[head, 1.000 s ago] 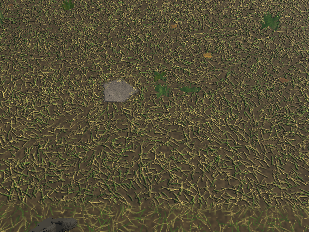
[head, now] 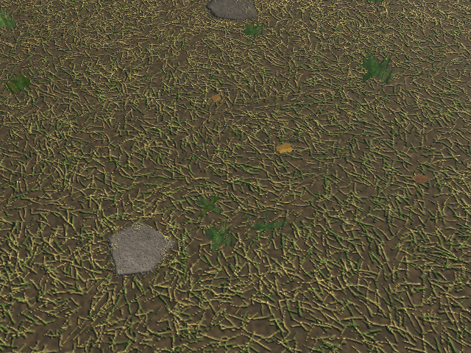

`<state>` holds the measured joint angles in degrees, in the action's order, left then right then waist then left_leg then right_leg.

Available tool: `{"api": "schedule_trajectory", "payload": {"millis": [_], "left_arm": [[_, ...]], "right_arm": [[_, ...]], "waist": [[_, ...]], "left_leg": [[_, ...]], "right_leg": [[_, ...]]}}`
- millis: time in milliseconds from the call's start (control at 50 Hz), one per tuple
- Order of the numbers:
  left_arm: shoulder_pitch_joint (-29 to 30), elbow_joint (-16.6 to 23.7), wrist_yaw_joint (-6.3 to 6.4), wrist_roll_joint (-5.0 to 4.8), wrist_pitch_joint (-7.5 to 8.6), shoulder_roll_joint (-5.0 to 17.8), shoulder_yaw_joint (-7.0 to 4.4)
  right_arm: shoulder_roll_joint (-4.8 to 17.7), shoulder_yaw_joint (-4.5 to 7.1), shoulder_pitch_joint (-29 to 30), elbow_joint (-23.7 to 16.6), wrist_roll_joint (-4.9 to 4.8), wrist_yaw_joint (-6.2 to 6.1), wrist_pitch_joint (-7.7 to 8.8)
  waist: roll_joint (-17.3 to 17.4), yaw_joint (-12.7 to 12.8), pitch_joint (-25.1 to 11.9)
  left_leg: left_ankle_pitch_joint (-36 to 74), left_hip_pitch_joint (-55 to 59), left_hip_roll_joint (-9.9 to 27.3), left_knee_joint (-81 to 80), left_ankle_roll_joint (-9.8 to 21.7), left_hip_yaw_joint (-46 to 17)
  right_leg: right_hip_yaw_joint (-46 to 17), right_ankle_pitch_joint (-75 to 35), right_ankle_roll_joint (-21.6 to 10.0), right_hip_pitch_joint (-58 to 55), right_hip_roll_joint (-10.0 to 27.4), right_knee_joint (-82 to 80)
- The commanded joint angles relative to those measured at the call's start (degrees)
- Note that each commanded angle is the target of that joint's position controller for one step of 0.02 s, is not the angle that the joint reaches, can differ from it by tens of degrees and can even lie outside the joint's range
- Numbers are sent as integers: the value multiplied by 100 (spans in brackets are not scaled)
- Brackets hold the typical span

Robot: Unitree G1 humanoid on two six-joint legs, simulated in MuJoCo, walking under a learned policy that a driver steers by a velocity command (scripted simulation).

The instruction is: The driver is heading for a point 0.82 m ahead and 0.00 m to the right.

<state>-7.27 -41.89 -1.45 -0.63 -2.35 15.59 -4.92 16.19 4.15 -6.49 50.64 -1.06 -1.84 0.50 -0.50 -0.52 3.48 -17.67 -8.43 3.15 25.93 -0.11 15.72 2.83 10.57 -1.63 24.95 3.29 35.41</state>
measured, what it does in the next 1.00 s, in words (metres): steps on the spot: right foot, then left foot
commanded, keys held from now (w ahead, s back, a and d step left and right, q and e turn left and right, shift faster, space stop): e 0.08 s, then no key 0.92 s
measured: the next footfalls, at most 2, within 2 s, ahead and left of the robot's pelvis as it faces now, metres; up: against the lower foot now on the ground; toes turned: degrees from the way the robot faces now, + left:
right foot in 0.02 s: +0.11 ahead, -0.11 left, +0.00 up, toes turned -5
left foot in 0.42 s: +0.09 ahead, +0.13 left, +0.00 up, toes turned -8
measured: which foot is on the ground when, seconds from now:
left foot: down 0.00-0.02, up 0.04-0.40, down 0.42-1.00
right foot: up 0.00-0.00, down 0.02-1.00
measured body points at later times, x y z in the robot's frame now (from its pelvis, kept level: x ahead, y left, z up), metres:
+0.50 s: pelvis +0.04 +0.01 +0.00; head +0.06 +0.02 +0.45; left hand +0.23 +0.24 -0.11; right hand +0.09 -0.28 -0.12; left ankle +0.06 +0.14 -0.74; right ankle +0.07 -0.10 -0.73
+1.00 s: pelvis +0.06 +0.02 +0.00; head +0.07 +0.01 +0.45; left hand +0.20 +0.27 -0.13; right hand +0.10 -0.26 -0.13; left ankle +0.06 +0.14 -0.73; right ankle +0.07 -0.10 -0.73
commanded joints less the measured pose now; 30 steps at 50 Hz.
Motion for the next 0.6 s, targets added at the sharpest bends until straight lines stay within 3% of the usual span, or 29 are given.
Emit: {"api": "schedule_trajectory", "payload": {"millis": [20, 40, 60, 80, 100, 120, 140, 180, 260, 320, 360, 400, 420, 440, 460, 480, 500, 540, 600], "left_arm": [[-916, 232, 103, 35, 64, 1177, -417], [-985, 310, 223, 97, 54, 1833, -534], [-1072, 402, 160, 184, 156, 1518, -406], [-838, 463, 113, 153, 250, 1337, -355], [-496, 479, 146, 64, 304, 1155, -310], [-241, 521, 187, 1, 297, 946, -241], [-60, 540, 236, 2, 276, 854, -193], [-13, 542, 279, 106, 260, 843, -162], [-23, 436, 325, 124, 251, 890, -154], [33, 354, 309, 163, 217, 858, -108], [57, 283, 289, 155, 198, 785, -56], [172, 201, 298, 67, 145, 696, 8], [-3, 109, 305, 46, 135, 599, 51], [-168, 65, 307, 107, 154, 457, 100], [-383, 111, 285, 134, 173, 328, 93], [-66, 91, 291, 221, 166, 458, 83], [132, 93, 298, 200, 147, 569, 39], [160, -2, 338, 168, 65, 579, 21], [81, -166, 322, 129, 69, 518, 22]], "right_arm": [[804, 208, -214, -223, 42, -9, -15], [469, 97, -206, -466, 311, 56, 29], [512, 81, 34, -527, 260, 103, 64], [681, 128, 373, -581, 69, 121, 58], [642, 126, 377, -537, 11, 83, 35], [696, 148, 376, -459, 74, 22, 0], [761, 178, 349, -441, 108, -17, -44], [659, 166, 173, -363, 86, -33, -94], [460, 74, 159, -273, 78, -54, -130], [536, 72, 170, -229, 55, -28, -136], [545, 70, 128, -191, 55, 9, -107], [447, 31, -115, -59, 88, 103, -63], [476, 13, -222, -15, 159, 156, -41], [766, 38, -330, -9, 269, 169, -20], [1067, 91, -18, 32, 240, 165, -9], [687, 3, 225, -27, 235, 183, 29], [553, -51, 319, -35, 260, 189, 75], [648, -62, 250, 23, 241, 196, 169], [631, -95, -28, 173, 179, 134, 206]], "waist": [[-408, 380, -1020], [-1928, 116, -1214], [-1300, 387, -2041], [-734, 418, -1772], [-428, 253, -1451], [-202, 166, -1250], [-317, 43, -1172], [-520, -50, -1186], [-625, 38, -1138], [-750, 124, -983], [-751, 126, -864], [-636, -94, -760], [-484, -137, -765], [20, -23, -815], [1009, 444, -706], [1064, 298, -593], [992, 246, -490], [880, 160, -418], [476, 74, -362]], "left_leg": [[2617, -200, 820, 1700, 118, -330], [-1568, -2256, -138, 3571, -407, -238], [-2439, -2693, -422, 4541, -403, -1586], [-2085, -2929, -269, 4781, -301, -1869], [-1591, -3029, -107, 4575, -234, -1910], [-1240, -2965, 15, 4259, -238, -1921], [-985, -2639, 60, 4021, -253, -1919], [-698, -2187, -50, 3663, -306, -1819], [-448, -1655, -59, 2505, -406, -1773], [-333, -1249, -68, 1911, -384, -1717], [-260, -1024, -96, 1393, -317, -1667], [431, -444, -209, 237, -159, -1513], [996, -57, -112, -364, -23, -1628], [1562, 255, 510, -572, 198, -2280], [1396, -238, 932, -550, 616, -2676], [510, -819, 965, -819, 748, -2832], [38, -966, 756, -887, 564, -2666], [-83, -1064, 497, -866, 291, -2387], [136, -858, 279, -648, 177, -2115]], "right_leg": [[-613, -2668, -568, -1699, 110, -1090], [-2626, -5143, -1598, -3028, 1488, -915], [-3446, -4293, -2222, -3174, 1905, -1167], [-2965, -3793, -2030, -2963, 1660, -1309], [-2474, -3143, -1672, -2632, 1390, -1327], [-2228, -2633, -1430, -2292, 1230, -1413], [-2044, -2370, -1331, -1903, 1102, -1506], [-1812, -2346, -1298, -1577, 919, -1599], [-1637, -1683, -1246, -1373, 791, -1683], [-1733, -784, -1201, -1116, 773, -1781], [-1832, -351, -1120, -1070, 749, -1735], [-1793, -225, -926, -934, 618, -1545], [-1723, -126, -676, -815, 472, -1432], [-1416, 113, -350, -601, 158, -948], [-746, 647, -73, -648, -459, -772], [-695, 548, 71, -1143, -419, -778], [-726, 290, 60, -1341, -391, -812], [-808, -106, -20, -1582, -304, -851], [-898, -415, -96, -1541, -226, -987]]}}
